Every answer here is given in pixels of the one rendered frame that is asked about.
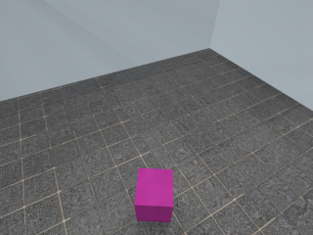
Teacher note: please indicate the carton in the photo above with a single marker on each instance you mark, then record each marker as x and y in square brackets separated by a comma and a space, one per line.
[154, 195]

